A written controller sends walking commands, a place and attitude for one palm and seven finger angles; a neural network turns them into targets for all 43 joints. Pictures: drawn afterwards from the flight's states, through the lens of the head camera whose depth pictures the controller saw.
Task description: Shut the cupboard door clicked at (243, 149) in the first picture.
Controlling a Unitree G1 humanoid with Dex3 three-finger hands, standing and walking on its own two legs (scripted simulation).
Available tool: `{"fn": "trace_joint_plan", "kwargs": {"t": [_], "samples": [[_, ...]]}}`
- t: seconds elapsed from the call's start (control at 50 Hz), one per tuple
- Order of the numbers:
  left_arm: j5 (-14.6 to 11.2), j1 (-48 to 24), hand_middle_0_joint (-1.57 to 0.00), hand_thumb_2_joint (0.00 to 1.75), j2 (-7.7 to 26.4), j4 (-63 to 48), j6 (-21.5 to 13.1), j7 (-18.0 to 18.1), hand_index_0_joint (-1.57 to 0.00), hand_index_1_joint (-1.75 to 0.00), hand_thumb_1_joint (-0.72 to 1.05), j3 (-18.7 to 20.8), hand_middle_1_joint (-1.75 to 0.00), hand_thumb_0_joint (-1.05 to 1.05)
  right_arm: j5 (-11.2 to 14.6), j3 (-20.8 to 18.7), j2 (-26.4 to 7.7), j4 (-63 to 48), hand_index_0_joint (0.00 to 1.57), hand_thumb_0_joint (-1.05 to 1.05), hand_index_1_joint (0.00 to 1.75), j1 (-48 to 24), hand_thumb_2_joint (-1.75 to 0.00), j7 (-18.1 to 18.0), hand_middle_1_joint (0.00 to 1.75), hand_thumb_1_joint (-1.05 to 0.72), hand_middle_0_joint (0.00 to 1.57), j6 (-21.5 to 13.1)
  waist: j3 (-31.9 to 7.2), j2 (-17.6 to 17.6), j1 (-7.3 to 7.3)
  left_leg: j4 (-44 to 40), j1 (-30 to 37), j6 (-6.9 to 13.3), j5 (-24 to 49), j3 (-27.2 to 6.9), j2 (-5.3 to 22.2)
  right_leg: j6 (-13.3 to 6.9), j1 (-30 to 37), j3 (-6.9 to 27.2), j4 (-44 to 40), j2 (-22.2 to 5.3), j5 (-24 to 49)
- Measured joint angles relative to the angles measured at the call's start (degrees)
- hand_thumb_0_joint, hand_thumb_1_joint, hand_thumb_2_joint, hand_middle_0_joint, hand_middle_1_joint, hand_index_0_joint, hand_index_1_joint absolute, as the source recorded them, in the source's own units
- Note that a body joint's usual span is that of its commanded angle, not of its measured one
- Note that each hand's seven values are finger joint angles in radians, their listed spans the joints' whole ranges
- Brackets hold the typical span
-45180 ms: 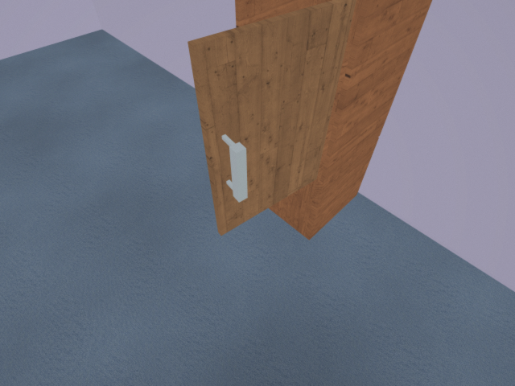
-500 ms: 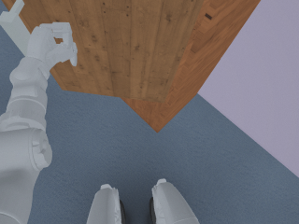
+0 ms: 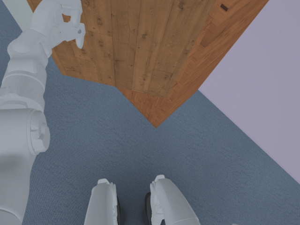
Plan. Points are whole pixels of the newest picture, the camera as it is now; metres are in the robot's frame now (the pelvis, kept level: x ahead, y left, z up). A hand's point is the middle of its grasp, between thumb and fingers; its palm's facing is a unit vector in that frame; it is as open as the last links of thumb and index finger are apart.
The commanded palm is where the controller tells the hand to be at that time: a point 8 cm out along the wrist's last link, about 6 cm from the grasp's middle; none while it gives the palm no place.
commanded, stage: push the door shut along its arc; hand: left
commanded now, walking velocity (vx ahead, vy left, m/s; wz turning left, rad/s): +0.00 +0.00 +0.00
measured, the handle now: (33, 17) +0.60 +0.22 +0.09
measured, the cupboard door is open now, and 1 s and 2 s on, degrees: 36 29 29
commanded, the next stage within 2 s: pull the fist back off the door in 0.06 s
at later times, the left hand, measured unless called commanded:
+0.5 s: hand (99, 24) +0.58 +0.07 +0.09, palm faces +0.05 -0.99 -0.09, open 3.1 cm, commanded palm +0.54 +0.11 +0.09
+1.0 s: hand (95, 58) +0.49 +0.08 +0.09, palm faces +0.04 -1.00 +0.00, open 3.1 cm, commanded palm +0.47 +0.13 +0.09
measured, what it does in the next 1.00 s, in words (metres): stands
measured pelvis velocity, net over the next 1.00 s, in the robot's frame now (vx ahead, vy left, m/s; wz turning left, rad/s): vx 0.02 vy -0.02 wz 0.04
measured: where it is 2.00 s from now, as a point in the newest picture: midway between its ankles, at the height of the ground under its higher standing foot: (134, 223)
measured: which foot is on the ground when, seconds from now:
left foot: down 0.00-1.00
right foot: down 0.00-1.00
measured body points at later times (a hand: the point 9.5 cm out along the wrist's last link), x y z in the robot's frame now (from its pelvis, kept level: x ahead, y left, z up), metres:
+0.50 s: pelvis +0.00 +0.00 +0.00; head +0.17 +0.01 +0.42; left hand +0.57 +0.13 +0.10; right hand -0.06 -0.23 -0.11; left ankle +0.04 +0.09 -0.60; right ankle +0.03 -0.11 -0.60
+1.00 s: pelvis +0.02 -0.02 +0.04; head +0.14 -0.01 +0.47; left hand +0.48 +0.14 +0.09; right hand +0.08 -0.29 -0.08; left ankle +0.04 +0.09 -0.60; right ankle +0.03 -0.11 -0.60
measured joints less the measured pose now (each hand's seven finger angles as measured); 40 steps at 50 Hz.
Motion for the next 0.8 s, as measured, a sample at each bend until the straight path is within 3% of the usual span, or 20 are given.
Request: {"fn": "trace_joint_plan", "kwargs": {"t": [0.18,0.2,0.32,0.38,0.42,0.48,0.6,0.68,0.74,0.8], "samples": [[0.65,-4.92,-1.30,1.03,0.87,2.43,1.92,0.81,-1.29,-1.50,1.03,-2.03,-1.50,0.05,-0.69,0.71,0.72,1.52,0.20,0.00,0.30,0.27,-0.90,-0.43,0.30,-0.90,0.21,-2.29,0.26,0.20,-1.43,1.67,-2.59,0.29,0.11,-0.25,-0.09,0.17,-2.36,-0.30,1.45,-0.13,0.11],[0.61,-5.34,-1.30,1.03,0.24,2.58,2.29,2.21,-1.29,-1.50,1.02,-0.67,-1.50,0.05,-0.85,0.64,0.77,1.25,0.20,0.00,0.30,0.70,-0.90,-0.38,0.30,-0.90,0.21,-2.30,0.22,0.37,-1.35,1.85,-2.99,0.30,0.12,-0.31,-0.06,0.21,-2.71,-0.35,1.55,-0.10,0.16],[1.59,-4.99,-1.30,0.97,-6.59,0.82,1.24,24.70,-1.29,-1.50,0.90,7.47,-1.50,0.03,-3.58,0.17,2.01,-0.95,0.20,0.00,0.30,3.79,-0.90,3.29,0.30,-0.90,0.21,-1.54,-0.47,0.73,-1.62,1.34,-4.25,0.31,0.69,0.26,-0.09,0.57,-4.27,0.21,1.37,-0.21,0.75],[6.25,-2.23,-1.30,0.95,-9.03,-1.27,-2.47,34.30,-1.29,-1.50,0.89,8.98,-1.50,0.03,-5.23,-0.24,2.79,-1.41,0.20,0.00,0.30,5.23,-0.90,5.73,0.30,-0.90,0.21,-0.70,-1.20,1.24,-2.02,0.68,-4.08,0.26,0.84,0.80,0.01,0.61,-4.46,0.76,1.03,-0.14,0.91],[9.61,0.04,-1.30,0.94,-9.47,-2.19,-4.72,37.24,-1.29,-1.50,0.89,8.54,-1.50,0.03,-5.77,-0.56,3.29,-1.40,0.20,0.00,0.30,5.92,-0.90,7.05,0.30,-0.90,0.21,0.37,-1.32,1.64,-2.23,0.15,-3.24,0.24,0.78,1.23,0.15,0.58,-3.91,1.22,0.73,-0.02,0.92],[11.33,3.20,-1.30,0.92,-10.01,-2.83,-6.48,36.97,-1.29,-1.50,0.90,7.57,-1.50,0.02,-5.48,-0.92,3.85,-1.14,0.20,0.00,0.30,6.90,-0.90,7.97,0.30,-0.90,0.21,2.36,-1.19,2.17,-2.08,-1.24,-0.86,0.15,0.76,1.83,0.33,0.50,-1.97,1.87,-0.31,0.18,0.98],[6.85,7.55,-1.30,0.91,-11.87,-0.64,-5.87,33.66,-1.29,-1.50,0.89,10.81,-1.50,0.02,-3.92,-0.60,3.61,-1.44,0.20,0.00,0.30,8.41,-0.90,7.10,0.30,-0.90,0.21,4.78,-1.26,2.18,-1.37,-5.86,5.77,-0.22,1.34,2.79,0.60,0.23,3.88,3.00,-4.26,0.60,1.66],[5.93,12.07,-1.30,0.91,-13.00,-3.22,-9.86,33.59,-1.29,-1.50,0.90,11.56,-1.50,0.02,-3.84,-1.35,2.98,-2.26,0.20,0.00,0.30,8.78,-0.90,6.87,0.30,-0.90,0.21,4.74,-1.70,1.44,-0.39,-8.09,9.09,-0.63,1.55,3.17,0.66,-0.13,6.77,3.46,-5.96,0.74,1.75],[6.07,15.76,-1.30,0.90,-13.51,-5.59,-12.98,32.92,-1.29,-1.50,0.90,9.88,-1.50,0.02,-3.65,-2.25,2.47,-2.54,0.20,0.00,0.30,8.23,-0.90,7.00,0.30,-0.90,0.21,5.15,-1.92,0.63,0.82,-9.02,10.88,-0.93,1.54,3.22,0.50,-0.41,8.38,3.54,-6.46,0.64,1.49],[5.28,19.40,-1.30,0.90,-14.51,-7.15,-13.71,31.47,-1.29,-1.50,0.90,6.89,-1.50,0.02,-3.04,-3.17,1.86,-2.63,0.20,0.00,0.30,7.06,-0.90,6.96,0.30,-0.90,0.21,5.99,-1.94,-0.03,2.35,-9.76,12.39,-1.18,1.60,2.91,0.13,-0.62,9.95,3.25,-6.91,0.33,1.18]]}}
